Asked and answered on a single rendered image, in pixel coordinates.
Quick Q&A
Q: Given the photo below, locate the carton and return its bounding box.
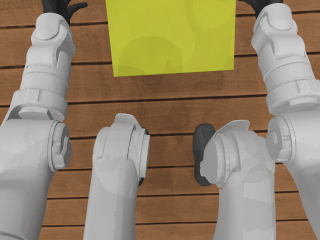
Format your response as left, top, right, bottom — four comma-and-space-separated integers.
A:
105, 0, 236, 77

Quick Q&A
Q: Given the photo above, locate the robot left forearm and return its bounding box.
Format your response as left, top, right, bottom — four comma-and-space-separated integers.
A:
0, 12, 76, 130

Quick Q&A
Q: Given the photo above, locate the robot left hand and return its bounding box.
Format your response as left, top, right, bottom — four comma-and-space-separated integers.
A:
41, 0, 88, 26

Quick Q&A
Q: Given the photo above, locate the robot right hand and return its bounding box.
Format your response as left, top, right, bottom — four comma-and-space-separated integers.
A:
238, 0, 283, 19

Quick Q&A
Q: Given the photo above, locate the robot right upper arm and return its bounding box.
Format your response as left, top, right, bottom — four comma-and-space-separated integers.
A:
265, 109, 320, 240

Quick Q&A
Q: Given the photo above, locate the robot left thigh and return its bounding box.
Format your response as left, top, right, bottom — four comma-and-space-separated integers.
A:
83, 122, 150, 240

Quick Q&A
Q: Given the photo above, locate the robot left upper arm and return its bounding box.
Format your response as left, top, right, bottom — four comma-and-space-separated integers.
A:
0, 119, 72, 240

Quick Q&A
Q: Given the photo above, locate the right robot foot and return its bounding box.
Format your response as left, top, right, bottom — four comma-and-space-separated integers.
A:
192, 123, 216, 186

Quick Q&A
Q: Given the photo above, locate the robot right forearm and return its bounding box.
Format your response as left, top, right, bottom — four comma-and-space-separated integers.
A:
251, 3, 320, 116

